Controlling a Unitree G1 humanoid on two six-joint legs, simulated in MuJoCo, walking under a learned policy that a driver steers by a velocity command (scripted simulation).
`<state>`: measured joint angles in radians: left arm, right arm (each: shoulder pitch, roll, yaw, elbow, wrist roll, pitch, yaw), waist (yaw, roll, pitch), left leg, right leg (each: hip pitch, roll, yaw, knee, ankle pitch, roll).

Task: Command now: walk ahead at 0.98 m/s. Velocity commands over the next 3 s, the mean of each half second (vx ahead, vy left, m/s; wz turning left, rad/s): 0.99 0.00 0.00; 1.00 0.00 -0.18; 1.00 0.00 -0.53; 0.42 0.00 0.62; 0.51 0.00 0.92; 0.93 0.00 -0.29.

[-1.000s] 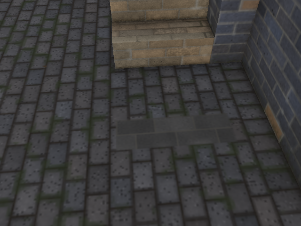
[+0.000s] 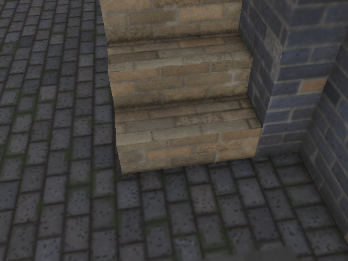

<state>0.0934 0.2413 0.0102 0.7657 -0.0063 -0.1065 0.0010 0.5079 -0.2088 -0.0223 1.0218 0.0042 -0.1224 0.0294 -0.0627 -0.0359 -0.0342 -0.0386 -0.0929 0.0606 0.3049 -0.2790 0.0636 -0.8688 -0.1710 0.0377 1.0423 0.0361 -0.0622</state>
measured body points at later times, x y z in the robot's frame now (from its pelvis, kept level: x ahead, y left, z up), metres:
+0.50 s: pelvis +0.46 -0.05 +0.00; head +0.46 -0.05 +0.45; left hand +0.40 +0.20 -0.13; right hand +0.68 -0.28 -0.07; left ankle +0.63 +0.13 -0.65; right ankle +0.40 -0.13 -0.74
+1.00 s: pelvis +0.89 +0.02 +0.00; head +0.91 +0.02 +0.45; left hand +1.14 +0.14 -0.07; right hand +0.78 -0.20 -0.15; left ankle +0.81 +0.07 -0.74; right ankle +0.98 -0.12 -0.40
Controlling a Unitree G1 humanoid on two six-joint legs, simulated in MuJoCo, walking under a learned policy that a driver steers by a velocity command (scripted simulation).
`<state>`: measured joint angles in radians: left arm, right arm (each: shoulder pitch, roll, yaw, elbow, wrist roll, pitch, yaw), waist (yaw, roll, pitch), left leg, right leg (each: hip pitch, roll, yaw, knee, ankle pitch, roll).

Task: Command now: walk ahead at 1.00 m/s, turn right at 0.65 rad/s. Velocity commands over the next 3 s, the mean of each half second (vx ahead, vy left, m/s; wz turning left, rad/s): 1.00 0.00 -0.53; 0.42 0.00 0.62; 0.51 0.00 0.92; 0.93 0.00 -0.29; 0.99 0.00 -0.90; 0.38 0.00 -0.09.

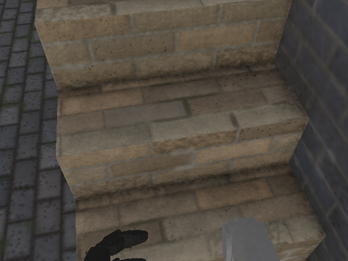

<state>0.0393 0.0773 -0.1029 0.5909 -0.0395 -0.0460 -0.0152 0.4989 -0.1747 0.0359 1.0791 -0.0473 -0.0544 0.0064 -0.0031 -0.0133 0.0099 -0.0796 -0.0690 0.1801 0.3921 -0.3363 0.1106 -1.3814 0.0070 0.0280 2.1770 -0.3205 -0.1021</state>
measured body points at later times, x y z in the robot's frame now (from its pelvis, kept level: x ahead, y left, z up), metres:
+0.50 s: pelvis +0.34 +0.04 +0.33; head +0.32 +0.05 +0.78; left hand +0.55 +0.23 +0.22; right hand +0.50 -0.22 +0.29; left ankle +0.43 +0.15 -0.33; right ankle +0.25 -0.06 -0.26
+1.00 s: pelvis +0.50 +0.04 +0.42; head +0.55 +0.08 +0.87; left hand +0.48 +0.34 +0.27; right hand +0.81 -0.14 +0.44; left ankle +0.61 +0.18 -0.13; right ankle +0.43 -0.14 -0.32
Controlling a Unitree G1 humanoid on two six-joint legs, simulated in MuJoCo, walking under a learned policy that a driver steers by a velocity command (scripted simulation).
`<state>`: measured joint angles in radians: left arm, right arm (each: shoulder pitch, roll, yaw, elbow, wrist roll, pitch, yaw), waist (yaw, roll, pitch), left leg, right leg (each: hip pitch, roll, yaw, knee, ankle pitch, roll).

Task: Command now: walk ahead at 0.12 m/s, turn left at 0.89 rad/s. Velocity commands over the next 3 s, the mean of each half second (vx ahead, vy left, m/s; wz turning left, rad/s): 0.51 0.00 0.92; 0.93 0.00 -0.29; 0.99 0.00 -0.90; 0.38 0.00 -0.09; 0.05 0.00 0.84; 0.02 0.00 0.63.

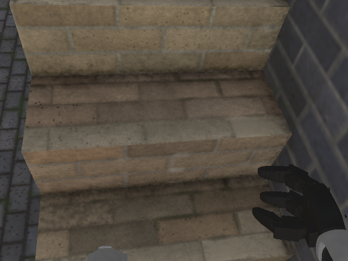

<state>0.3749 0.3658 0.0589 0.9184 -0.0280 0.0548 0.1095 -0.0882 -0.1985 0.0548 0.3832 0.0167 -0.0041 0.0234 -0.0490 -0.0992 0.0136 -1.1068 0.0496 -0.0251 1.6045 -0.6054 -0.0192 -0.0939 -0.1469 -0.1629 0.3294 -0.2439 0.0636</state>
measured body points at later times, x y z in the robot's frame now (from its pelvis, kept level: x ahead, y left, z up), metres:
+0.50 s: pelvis +0.08 -0.02 +0.18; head +0.05 -0.01 +0.63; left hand +0.06 +0.25 +0.07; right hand +0.40 -0.14 +0.15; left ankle +0.12 +0.15 -0.54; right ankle +0.14 -0.15 -0.50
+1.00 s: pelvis +0.15 +0.00 +0.20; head +0.14 -0.01 +0.65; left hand +0.29 +0.25 +0.12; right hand +0.41 -0.18 +0.15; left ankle +0.09 +0.10 -0.54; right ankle +0.13 -0.15 -0.54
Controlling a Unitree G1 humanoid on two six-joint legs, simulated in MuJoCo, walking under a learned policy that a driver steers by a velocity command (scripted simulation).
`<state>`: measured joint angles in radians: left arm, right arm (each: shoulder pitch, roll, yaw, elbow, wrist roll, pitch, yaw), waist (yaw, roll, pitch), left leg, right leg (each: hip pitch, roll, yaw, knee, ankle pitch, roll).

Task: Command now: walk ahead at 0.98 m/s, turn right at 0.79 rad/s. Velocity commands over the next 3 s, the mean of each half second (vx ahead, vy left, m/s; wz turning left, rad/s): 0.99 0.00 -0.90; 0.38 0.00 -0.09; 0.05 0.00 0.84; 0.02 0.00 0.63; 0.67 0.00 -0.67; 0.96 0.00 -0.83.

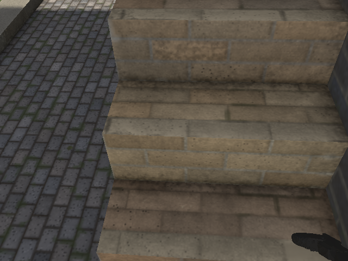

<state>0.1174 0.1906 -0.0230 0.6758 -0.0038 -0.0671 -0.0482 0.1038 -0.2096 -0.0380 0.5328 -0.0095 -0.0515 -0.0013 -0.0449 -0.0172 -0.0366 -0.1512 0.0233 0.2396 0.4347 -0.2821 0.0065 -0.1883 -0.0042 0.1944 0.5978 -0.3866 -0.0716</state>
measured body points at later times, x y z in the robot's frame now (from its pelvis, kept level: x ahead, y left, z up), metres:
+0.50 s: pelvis +0.05 -0.03 +0.01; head +0.09 -0.05 +0.46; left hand +0.37 +0.08 -0.06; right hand +0.14 -0.34 -0.05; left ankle +0.01 +0.12 -0.72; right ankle -0.05 -0.10 -0.57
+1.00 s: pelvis +0.06 -0.03 +0.02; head +0.08 -0.04 +0.47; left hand +0.31 +0.19 -0.08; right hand +0.17 -0.30 -0.05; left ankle +0.18 +0.12 -0.53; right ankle +0.01 -0.12 -0.74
